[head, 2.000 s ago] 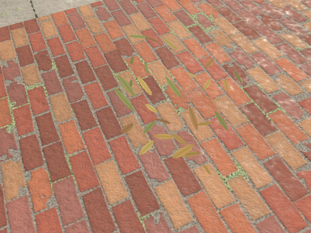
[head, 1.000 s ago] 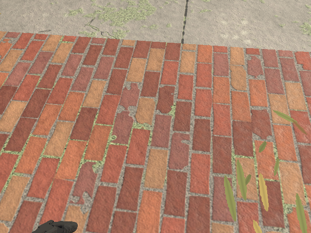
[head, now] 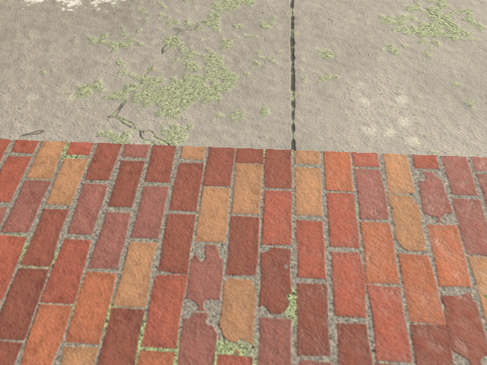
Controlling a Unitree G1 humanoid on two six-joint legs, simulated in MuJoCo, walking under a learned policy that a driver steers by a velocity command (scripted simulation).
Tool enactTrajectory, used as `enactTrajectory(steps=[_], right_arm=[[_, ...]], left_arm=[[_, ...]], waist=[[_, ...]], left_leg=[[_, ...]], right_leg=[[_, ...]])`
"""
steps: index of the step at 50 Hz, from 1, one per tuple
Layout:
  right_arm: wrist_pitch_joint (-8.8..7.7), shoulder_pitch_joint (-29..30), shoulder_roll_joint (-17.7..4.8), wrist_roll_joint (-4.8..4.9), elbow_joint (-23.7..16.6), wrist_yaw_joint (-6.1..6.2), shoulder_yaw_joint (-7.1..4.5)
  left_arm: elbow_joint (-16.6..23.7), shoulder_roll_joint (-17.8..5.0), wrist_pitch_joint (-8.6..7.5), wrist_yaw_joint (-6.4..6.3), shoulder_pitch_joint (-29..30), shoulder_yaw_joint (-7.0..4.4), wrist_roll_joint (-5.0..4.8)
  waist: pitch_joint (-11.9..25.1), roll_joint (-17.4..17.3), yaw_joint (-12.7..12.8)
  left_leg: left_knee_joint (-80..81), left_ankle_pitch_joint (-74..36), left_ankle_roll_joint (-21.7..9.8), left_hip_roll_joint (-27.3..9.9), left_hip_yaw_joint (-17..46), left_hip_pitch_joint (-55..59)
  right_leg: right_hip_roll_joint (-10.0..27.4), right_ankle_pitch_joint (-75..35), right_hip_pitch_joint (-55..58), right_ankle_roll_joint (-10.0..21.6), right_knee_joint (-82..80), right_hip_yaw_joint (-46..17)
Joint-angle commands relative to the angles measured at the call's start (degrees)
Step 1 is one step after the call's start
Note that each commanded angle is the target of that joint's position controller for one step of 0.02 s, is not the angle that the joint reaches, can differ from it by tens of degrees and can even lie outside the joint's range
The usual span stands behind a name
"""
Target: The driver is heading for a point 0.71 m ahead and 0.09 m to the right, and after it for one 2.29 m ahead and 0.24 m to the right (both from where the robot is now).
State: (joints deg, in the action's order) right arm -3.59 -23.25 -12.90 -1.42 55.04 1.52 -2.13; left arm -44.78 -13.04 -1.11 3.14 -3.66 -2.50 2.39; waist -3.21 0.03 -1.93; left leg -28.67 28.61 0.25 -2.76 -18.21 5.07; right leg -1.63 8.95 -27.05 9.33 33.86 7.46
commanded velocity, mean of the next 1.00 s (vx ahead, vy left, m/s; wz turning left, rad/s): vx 0.25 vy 0.00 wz -0.42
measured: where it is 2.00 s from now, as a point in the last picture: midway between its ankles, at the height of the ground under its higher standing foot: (283, 355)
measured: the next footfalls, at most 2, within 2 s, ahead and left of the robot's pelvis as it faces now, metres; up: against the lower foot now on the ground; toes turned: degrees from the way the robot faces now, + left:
left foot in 0.50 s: +0.44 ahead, +0.05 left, +0.00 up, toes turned -24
right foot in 0.90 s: +0.30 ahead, -0.12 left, +0.00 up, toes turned -22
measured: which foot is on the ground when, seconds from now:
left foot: up 0.00-0.48, down 0.50-1.00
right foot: down 0.00-0.52, up 0.54-0.88, down 0.90-1.00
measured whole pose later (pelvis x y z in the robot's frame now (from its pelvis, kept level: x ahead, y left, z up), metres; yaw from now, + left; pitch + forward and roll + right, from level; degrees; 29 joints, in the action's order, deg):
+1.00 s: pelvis +0.31 -0.02 +0.02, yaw -25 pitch -1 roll +1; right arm 1.8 -14.8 -14.0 -0.6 48.5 0.1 -1.2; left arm -47.9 -12.0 1.4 -0.6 -12.5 0.4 1.6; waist -0.5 -1.6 -1.4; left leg -28.6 14.6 -0.7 0.0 -1.9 -17.4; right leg -2.2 14.3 -11.7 2.2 27.0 -1.9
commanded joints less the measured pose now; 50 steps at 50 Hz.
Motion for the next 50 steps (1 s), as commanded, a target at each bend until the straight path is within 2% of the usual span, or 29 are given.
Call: enactTrajectory(steps=[1, 2, 3, 4, 5, 7, 11, 14, 18, 20, 22, 24, 25, 26, 27, 28, 29, 30, 32, 35, 39, 41, 43, 44, 45, 46, 47, 48, 50], right_arm=[[-0.35, -1.05, -4.27, 0.81, -7.83, -1.00, -1.02], [-1.12, 5.37, -8.25, 0.44, -10.15, -1.33, -1.76], [-1.92, 9.41, -7.81, 0.74, -11.57, -1.61, -1.48], [-2.57, 9.01, -7.49, 0.89, -11.27, -1.53, -1.15], [-2.32, 8.41, -7.35, 0.38, -10.60, -1.36, -1.28], [-0.11, 6.27, -6.74, -1.26, -10.27, -1.54, -1.17], [1.89, 10.73, -5.37, -1.39, -12.44, -2.15, -0.80], [1.95, 18.12, -5.72, -1.10, -14.88, -2.27, -0.67], [1.31, 23.00, -5.40, -0.28, -16.77, -2.13, -0.10], [0.88, 24.30, -5.80, 0.07, -17.44, -1.89, 0.09], [0.36, 21.61, -7.22, 0.19, -16.97, -1.49, -0.14], [-0.54, 13.22, -9.56, -0.01, -14.65, -0.62, -0.88], [-1.59, 6.52, -11.72, -0.63, -13.61, -0.01, -1.39], [-1.60, 2.14, -15.38, -1.06, -14.13, 0.65, -1.71], [-0.21, 4.13, -17.15, 0.38, -14.69, 0.19, -2.65], [0.67, 7.94, -11.41, 1.17, -16.12, -0.26, -1.61], [0.89, 10.81, -6.95, 1.30, -16.49, -0.28, -0.30], [1.31, 13.11, -5.63, 0.71, -16.46, -0.20, 0.27], [1.34, 13.37, -7.07, 0.25, -15.23, 0.03, -0.01], [0.93, 12.74, -7.80, -0.01, -13.97, -0.42, -0.24], [1.98, 13.04, -8.36, -0.16, -12.91, -0.83, -0.45], [2.96, 11.98, -9.41, -0.21, -12.13, -1.17, -0.86], [4.04, 12.22, -10.03, 0.37, -11.67, -1.31, -1.07], [4.36, 11.01, -9.66, 0.54, -11.11, -1.27, -0.98], [4.39, 9.52, -8.10, 0.37, -10.85, -1.41, -0.68], [4.28, 7.79, -3.97, 1.14, -12.06, -1.63, 0.27], [4.83, 9.68, -5.56, 1.13, -11.06, -1.12, -0.03], [5.09, 9.56, -5.21, 1.30, -10.57, -1.20, -0.04], [4.67, 7.84, -4.74, 0.62, -8.41, -1.22, 0.00]], left_arm=[[-2.66, -17.11, -0.30, -2.17, -20.74, -5.69, 0.49], [-1.91, -17.78, 0.30, -2.05, -21.35, -5.84, -1.68], [-2.35, -16.23, 0.53, -2.59, -18.52, -5.47, -1.89], [-2.46, -12.79, 0.34, -2.87, -16.05, -4.65, -2.11], [-2.23, -10.64, -0.03, -3.07, -13.47, -4.05, -2.08], [-1.74, -8.51, -0.97, -3.14, -11.25, -3.17, -2.50], [-2.30, -10.98, -2.27, -2.81, -14.64, -3.66, -2.45], [-2.62, -10.91, -2.10, -2.73, -18.02, -3.68, -2.44], [-3.13, -11.51, -1.35, -3.36, -21.44, -3.77, -2.28], [-2.93, -11.54, -0.70, -3.70, -22.09, -3.74, -1.91], [-2.02, -11.73, -0.23, -4.15, -20.31, -3.83, -1.46], [-0.57, -12.80, -0.63, -4.19, -16.08, -4.11, -1.88], [0.64, -11.42, -1.28, -3.80, -14.76, -3.71, -2.86], [2.61, -6.12, -1.53, -4.00, -18.05, -2.39, -3.45], [2.69, -8.33, -0.58, -4.68, -26.91, -3.09, -3.80], [-0.79, -11.10, 0.85, -5.01, -27.34, -3.41, -1.68], [-0.67, -10.89, 1.42, -4.28, -22.43, -3.45, -0.91], [-0.24, -9.48, 2.00, -3.74, -20.36, -3.24, -0.95], [-0.09, -7.72, 3.40, -2.79, -19.45, -2.66, -0.77], [0.16, -6.92, 4.06, -2.62, -18.67, -2.10, -1.28], [0.74, -5.50, 4.89, -2.48, -14.10, -0.61, -1.03], [0.86, -5.92, 4.90, -2.53, -12.37, -0.24, -1.21], [-0.12, -5.40, 4.34, -2.71, -13.72, 0.21, -1.05], [-0.50, -5.78, 3.80, -2.85, -14.10, 0.31, -0.78], [0.09, -7.25, 3.08, -3.13, -13.06, 0.44, -0.14], [1.40, -11.62, 2.45, -3.68, -10.37, -0.19, 0.05], [1.21, -9.74, 1.97, -3.79, -7.61, 0.34, -0.39], [1.12, -7.15, 1.40, -3.93, -4.06, 1.24, -0.50], [-0.02, -6.48, 0.76, -4.60, -2.52, 1.58, -1.23]], waist=[[15.89, 13.18, 7.50], [19.22, 7.40, 9.31], [11.21, 3.56, 8.17], [6.17, -0.28, 5.84], [3.27, -2.30, 3.30], [3.78, -1.14, 0.53], [2.65, 0.50, 1.06], [1.01, 2.26, 3.87], [2.13, 3.35, 5.88], [3.11, 4.37, 6.58], [3.80, 5.38, 5.09], [6.01, 5.18, 0.45], [10.15, 2.11, -2.79], [17.93, -8.22, -1.96], [26.13, -18.53, 2.47], [21.21, -7.36, 3.65], [13.80, -3.41, 2.94], [10.26, -3.14, 3.67], [7.10, -7.38, 3.99], [8.99, -7.07, 4.63], [8.27, -9.61, 3.30], [7.51, -10.46, 2.18], [6.28, -8.62, 3.49], [4.95, -6.85, 3.85], [3.58, -1.72, 3.38], [4.16, 10.75, 0.84], [1.07, 11.09, 2.06], [-0.28, 9.05, -0.29], [0.05, 8.28, -1.58]], left_leg=[[-49.10, -7.65, -0.62, -0.34, 3.77, -35.99], [-56.76, 1.26, -0.12, 4.70, 17.78, -45.00], [-54.81, -4.72, -0.82, 0.55, 20.71, -49.54], [-49.01, -9.04, -1.00, -1.70, 20.30, -47.27], [-44.31, -10.18, -0.74, -3.14, 20.40, -43.83], [-39.38, -10.41, 0.77, -3.89, 20.57, -37.50], [-30.42, -15.26, 2.92, -3.69, 18.57, -39.18], [-21.52, -22.09, 3.59, -3.20, 18.60, -42.86], [-13.35, -25.77, 2.95, 0.68, 17.77, -40.69], [-10.14, -25.32, 2.12, 2.83, 17.88, -38.33], [-5.05, -23.26, 0.80, 4.39, 19.28, -32.64], [3.29, -26.50, -1.23, 5.31, 19.53, -20.78], [6.10, -36.55, -3.24, -1.02, 23.70, -8.66], [1.22, -63.21, -6.25, -18.36, 36.54, 4.25], [2.32, -73.27, -15.42, -27.00, 52.64, 7.16], [3.22, -62.91, -15.46, -23.60, 48.76, 0.47], [5.31, -55.62, -13.98, -18.76, 40.45, -6.52], [7.77, -49.60, -12.29, -15.26, 35.42, -11.03], [10.27, -49.56, -12.05, -11.27, 28.68, -17.26], [10.61, -49.99, -12.91, -10.96, 25.43, -18.86], [13.10, -29.91, -12.26, -9.77, 24.35, -21.84], [13.55, -20.42, -12.13, -9.72, 25.68, -22.42], [12.14, -14.58, -10.46, -9.22, 25.89, -25.38], [11.38, -12.33, -8.15, -8.74, 25.87, -28.48], [8.30, -10.49, -4.69, -6.86, 24.28, -30.82], [0.16, -6.49, -0.85, 0.18, 17.46, -32.38], [-3.45, -4.71, -0.54, 1.60, 18.24, -22.74], [-3.30, -8.74, -0.86, 1.16, 19.63, -18.06], [1.95, -17.45, -0.81, 2.15, 18.19, -15.96]], right_leg=[[17.35, 7.37, 42.32, 13.72, -8.38, -34.34], [21.02, 5.03, 44.66, 16.64, -16.77, -51.43], [20.21, 1.47, 39.57, 14.71, -17.71, -41.80], [18.20, -4.43, 31.80, 12.23, -18.40, -35.83], [15.02, -9.85, 25.76, 9.70, -18.97, -30.88], [11.21, -16.23, 19.64, 8.18, -20.15, -25.18], [8.04, -16.40, 16.54, 7.30, -22.00, -22.51], [7.11, -13.36, 18.77, 5.49, -22.37, -23.62], [6.09, -35.34, 22.92, 2.53, -14.85, -22.01], [5.78, -38.50, 24.39, 1.34, -11.42, -22.98], [5.38, -38.68, 24.32, -0.55, -7.42, -25.21], [3.07, -38.90, 21.90, -3.38, 0.76, -26.53], [0.23, -30.08, 16.40, -5.14, 11.13, -25.23], [-5.04, 10.76, 7.49, -6.38, 27.08, -17.66], [-9.43, 30.67, 1.00, -6.88, 37.42, -13.64], [-4.85, 25.87, 0.01, -7.13, 41.14, -15.31], [-3.96, 22.59, -0.51, -8.00, 39.85, -14.34], [-2.66, 20.61, -0.28, -8.90, 37.63, -13.88], [-2.42, 17.36, 2.48, -10.19, 35.12, -12.56], [-2.95, 16.15, 5.24, -10.43, 29.19, -11.99], [-0.95, 15.06, 10.00, -9.47, 14.50, -9.15], [-1.07, 14.81, 12.46, -8.90, 8.22, -7.49], [-1.26, 9.37, 18.49, -7.63, -2.45, -5.86], [-0.85, 6.45, 22.13, -6.39, -8.81, -7.00], [4.25, 6.38, 23.20, -5.02, -15.93, -14.38], [16.33, 11.82, 20.02, -1.46, -22.87, -30.61], [19.70, 11.21, 5.77, 1.74, -24.63, -30.83], [15.77, 11.93, 3.58, 0.52, -23.82, -26.74], [10.00, 9.07, 7.11, -3.37, -21.06, -20.22]])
